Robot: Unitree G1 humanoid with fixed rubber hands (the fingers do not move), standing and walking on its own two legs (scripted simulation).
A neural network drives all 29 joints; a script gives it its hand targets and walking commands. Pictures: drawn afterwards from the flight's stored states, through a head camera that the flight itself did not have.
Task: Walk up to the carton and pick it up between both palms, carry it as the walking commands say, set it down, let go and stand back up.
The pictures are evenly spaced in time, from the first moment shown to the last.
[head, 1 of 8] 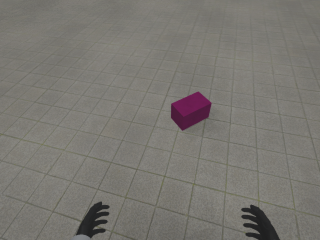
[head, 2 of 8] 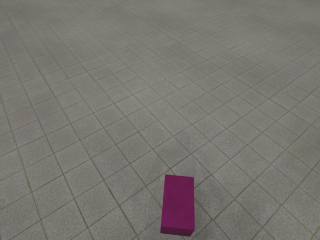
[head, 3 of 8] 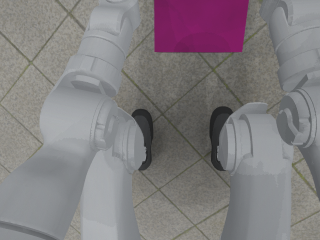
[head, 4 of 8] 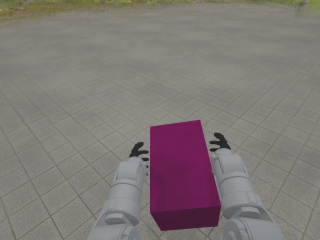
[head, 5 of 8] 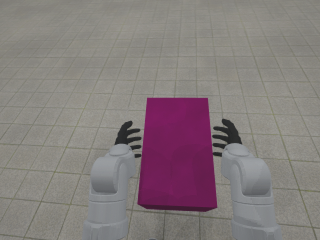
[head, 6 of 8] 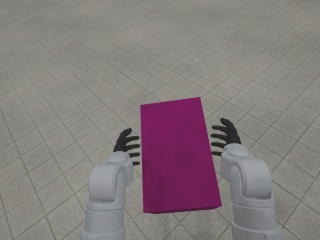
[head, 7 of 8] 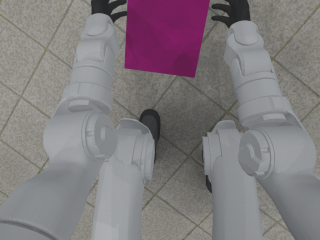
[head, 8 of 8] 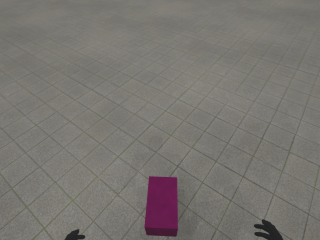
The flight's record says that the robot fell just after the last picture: no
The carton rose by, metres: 0.71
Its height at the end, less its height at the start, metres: +0.00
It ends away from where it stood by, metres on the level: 4.46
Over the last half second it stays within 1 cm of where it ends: yes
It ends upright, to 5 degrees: yes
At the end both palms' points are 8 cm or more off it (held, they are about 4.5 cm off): yes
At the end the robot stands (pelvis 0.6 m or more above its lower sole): yes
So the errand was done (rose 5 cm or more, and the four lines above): yes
